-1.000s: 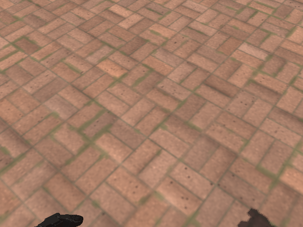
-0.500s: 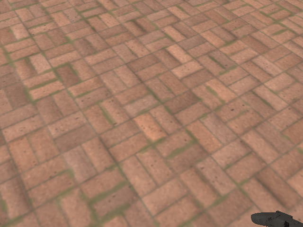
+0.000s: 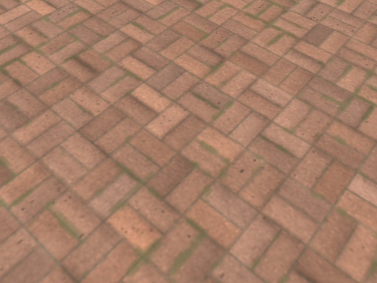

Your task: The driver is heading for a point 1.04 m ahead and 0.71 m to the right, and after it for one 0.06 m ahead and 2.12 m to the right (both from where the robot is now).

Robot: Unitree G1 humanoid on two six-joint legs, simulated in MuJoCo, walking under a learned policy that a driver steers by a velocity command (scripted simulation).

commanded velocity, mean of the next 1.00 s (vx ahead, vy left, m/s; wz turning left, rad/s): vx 0.03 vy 0.00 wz -0.87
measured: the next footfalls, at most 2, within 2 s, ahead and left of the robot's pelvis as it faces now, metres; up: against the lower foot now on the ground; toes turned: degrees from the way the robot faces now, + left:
right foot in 0.06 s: +0.18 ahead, -0.07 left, +0.00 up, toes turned -9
left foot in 0.52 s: +0.22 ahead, +0.11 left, +0.00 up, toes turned -38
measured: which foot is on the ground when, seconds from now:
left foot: down 0.00-0.08, up 0.10-0.50, down 0.52-0.96, up 0.98-1.00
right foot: up 0.00-0.04, down 0.06-0.52, up 0.54-0.94, down 0.96-1.00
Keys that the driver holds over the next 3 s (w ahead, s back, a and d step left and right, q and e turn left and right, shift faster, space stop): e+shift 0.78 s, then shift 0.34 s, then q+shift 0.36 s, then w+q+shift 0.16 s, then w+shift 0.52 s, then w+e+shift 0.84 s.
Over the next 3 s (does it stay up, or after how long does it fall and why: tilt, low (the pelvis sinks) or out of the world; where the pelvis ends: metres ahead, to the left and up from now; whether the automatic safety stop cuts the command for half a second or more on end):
stays up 0.93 -0.41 0.00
